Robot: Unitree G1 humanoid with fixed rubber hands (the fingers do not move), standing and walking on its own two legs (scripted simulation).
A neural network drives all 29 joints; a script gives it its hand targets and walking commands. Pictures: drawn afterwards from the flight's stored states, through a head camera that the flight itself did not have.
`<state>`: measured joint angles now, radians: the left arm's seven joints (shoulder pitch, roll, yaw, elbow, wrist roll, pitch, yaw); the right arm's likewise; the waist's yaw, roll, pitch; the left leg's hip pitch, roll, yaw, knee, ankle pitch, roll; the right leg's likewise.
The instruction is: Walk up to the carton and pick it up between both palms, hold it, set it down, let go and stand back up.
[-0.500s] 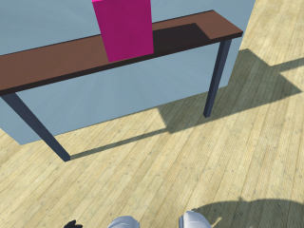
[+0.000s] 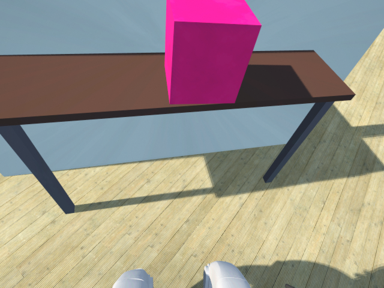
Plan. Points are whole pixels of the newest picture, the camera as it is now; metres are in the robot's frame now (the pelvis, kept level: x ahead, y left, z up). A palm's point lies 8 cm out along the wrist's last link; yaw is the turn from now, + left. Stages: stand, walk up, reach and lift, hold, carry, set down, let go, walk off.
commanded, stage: walk up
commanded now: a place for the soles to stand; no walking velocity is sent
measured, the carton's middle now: (203, 49) +0.72 -0.01 +0.10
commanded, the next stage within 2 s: none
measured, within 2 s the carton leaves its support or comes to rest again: neither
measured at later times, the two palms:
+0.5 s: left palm (105, 227) +0.24 +0.19 -0.09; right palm (305, 272) +0.18 -0.29 -0.13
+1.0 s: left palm (107, 214) +0.28 +0.20 -0.11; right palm (274, 195) +0.36 -0.24 -0.10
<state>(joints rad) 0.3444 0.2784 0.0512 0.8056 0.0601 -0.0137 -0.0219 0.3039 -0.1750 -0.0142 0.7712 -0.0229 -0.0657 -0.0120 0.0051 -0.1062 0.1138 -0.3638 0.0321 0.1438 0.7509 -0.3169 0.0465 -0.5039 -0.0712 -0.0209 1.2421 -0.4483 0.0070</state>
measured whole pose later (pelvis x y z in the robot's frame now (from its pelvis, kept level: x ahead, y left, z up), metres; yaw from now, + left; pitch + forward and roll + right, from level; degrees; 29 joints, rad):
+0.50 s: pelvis +0.16 -0.04 +0.01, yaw -1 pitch -4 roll +0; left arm 0.30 0.15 0.02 0.77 0.03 -0.07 0.03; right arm 0.36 -0.25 -0.04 0.82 -0.05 0.00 0.03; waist -0.02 0.07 0.10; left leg -0.51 0.07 0.00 1.19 -0.39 -0.03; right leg -0.31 -0.04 -0.15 0.67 -0.29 -0.06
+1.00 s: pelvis +0.24 -0.02 +0.02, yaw +4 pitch -3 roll -1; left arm 0.27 0.18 -0.01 0.88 0.01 -0.01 0.00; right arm 0.18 -0.17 0.02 0.88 -0.01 -0.02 0.00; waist 0.01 -0.01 0.08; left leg -0.30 0.06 0.02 0.60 -0.24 -0.02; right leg -0.15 -0.02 -0.12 0.57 -0.37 -0.01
